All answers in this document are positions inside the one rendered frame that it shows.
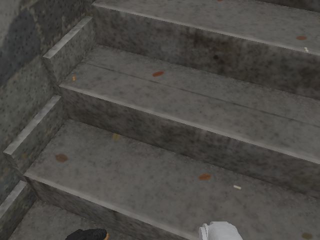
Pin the robot right thigh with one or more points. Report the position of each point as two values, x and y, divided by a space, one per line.
218 230

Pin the left robot hand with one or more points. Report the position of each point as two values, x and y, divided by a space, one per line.
90 234

